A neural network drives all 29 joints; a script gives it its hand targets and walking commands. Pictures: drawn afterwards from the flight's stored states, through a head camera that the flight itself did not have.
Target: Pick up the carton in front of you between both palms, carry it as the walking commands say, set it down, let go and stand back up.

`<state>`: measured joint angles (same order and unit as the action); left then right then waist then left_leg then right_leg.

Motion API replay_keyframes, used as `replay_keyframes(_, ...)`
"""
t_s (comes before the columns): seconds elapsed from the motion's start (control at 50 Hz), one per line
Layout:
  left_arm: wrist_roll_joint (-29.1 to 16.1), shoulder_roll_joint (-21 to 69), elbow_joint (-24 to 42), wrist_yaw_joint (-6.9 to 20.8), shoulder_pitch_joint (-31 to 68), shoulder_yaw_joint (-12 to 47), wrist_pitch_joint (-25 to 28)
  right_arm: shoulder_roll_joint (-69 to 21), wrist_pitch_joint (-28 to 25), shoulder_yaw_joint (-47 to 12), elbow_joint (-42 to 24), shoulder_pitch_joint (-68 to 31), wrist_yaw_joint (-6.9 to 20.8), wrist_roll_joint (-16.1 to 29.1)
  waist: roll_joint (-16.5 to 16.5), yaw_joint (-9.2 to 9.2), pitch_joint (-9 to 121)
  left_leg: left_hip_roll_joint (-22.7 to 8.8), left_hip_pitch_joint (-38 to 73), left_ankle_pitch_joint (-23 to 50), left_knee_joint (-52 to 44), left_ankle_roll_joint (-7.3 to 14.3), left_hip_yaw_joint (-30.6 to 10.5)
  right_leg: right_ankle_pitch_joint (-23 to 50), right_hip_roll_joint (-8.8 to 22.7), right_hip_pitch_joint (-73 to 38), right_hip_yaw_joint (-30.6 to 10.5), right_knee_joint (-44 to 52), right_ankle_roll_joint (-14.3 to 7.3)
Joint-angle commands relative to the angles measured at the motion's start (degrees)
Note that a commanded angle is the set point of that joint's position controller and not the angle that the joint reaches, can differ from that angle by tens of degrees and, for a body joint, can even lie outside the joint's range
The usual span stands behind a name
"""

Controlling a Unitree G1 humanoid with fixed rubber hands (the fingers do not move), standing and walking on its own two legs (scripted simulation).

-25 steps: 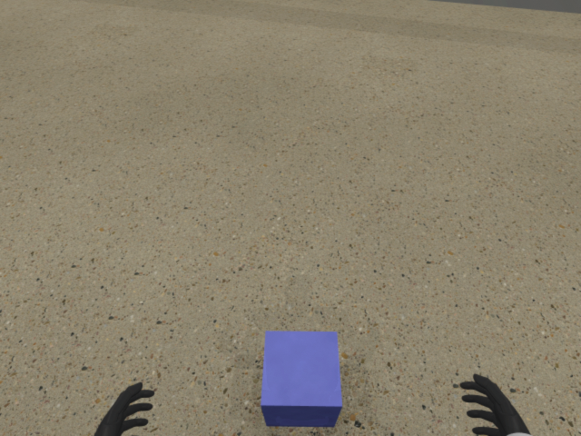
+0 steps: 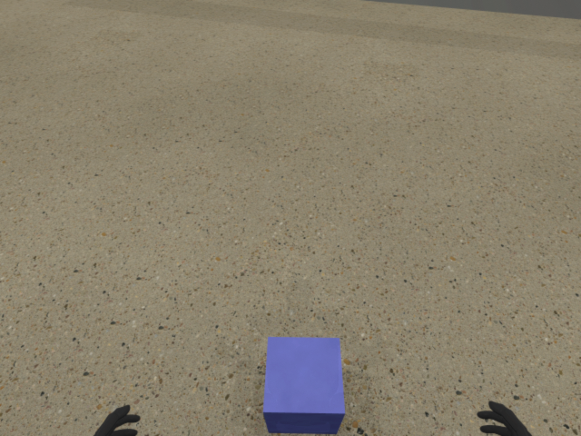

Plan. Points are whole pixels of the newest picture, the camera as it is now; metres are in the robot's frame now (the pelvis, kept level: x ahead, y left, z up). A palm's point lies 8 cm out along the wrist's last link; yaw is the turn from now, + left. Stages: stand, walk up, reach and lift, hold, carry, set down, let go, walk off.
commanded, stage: stand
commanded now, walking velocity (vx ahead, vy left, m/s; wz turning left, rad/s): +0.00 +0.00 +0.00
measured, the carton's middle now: (303, 386) +0.38 +0.00 -0.65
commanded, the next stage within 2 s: none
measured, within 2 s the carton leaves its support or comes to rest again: neither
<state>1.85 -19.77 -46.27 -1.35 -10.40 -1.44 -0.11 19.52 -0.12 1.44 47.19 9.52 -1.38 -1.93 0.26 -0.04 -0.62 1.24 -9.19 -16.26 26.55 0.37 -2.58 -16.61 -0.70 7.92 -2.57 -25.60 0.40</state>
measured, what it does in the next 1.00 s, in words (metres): stands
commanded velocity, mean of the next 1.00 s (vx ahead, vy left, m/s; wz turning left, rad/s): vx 0.00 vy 0.00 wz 0.00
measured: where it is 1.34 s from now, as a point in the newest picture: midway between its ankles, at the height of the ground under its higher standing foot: outside the picture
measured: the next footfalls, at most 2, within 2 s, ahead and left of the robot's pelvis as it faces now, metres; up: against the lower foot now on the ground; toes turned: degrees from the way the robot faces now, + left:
none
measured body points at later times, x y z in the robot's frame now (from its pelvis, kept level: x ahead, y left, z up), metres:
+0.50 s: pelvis -0.02 +0.00 +0.00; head -0.02 +0.00 +0.45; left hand +0.09 +0.31 -0.11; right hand +0.10 -0.31 -0.10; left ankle -0.02 +0.12 -0.74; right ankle -0.03 -0.13 -0.74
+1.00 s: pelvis -0.02 +0.00 +0.01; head -0.03 +0.00 +0.46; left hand +0.07 +0.31 -0.11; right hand +0.08 -0.31 -0.11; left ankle -0.02 +0.12 -0.74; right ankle -0.03 -0.13 -0.74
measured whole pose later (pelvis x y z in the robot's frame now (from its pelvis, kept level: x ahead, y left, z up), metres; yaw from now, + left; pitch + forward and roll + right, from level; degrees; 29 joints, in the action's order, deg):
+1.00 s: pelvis -0.02 +0.00 +0.01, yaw +0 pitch -3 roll +0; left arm 1.1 -22.0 -57.6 -0.6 -8.2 -0.5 0.5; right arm 22.1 -0.7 0.0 58.1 7.4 -0.8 -1.0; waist 0.1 -0.1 -1.6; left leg 1.0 -7.1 -11.5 21.1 0.1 -2.7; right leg -12.1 -0.4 5.9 -2.4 -20.4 0.5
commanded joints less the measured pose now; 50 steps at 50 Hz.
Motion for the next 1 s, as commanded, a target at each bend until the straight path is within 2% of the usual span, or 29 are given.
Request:
replay_keyframes(0.0, -0.06, -8.65, 2.32, -0.22, 1.36, -1.91, 0.76, 9.10, -0.79, 1.96, -2.42, -1.81, -0.25, 0.09, -0.56, -0.07, 2.70, -5.74, 1.72, 18.39, -3.36, 0.26, -4.36, 16.34, 4.99, -0.09, -3.33, 3.03, -0.64)
replay_keyframes(0.52, -0.48, -10.71, -5.32, 0.29, 2.97, -1.16, 1.06, 11.28, -1.12, 0.78, 5.26, -3.24, 0.19, 0.70, -0.31, -0.03, 0.35, -6.48, 1.44, 11.96, -7.60, 0.63, -5.14, 10.92, 6.06, -0.61, -4.72, 7.39, -1.19)
replay_keyframes(0.98, -0.84, -11.76, -9.01, 0.50, 3.92, -0.85, 1.14, 12.28, -1.15, 0.34, 8.61, -4.06, 0.36, 1.00, -0.37, -0.02, 0.32, -6.95, 1.67, 11.81, -8.87, 0.90, -5.57, 10.84, 6.56, -1.15, -4.85, 8.49, -1.36)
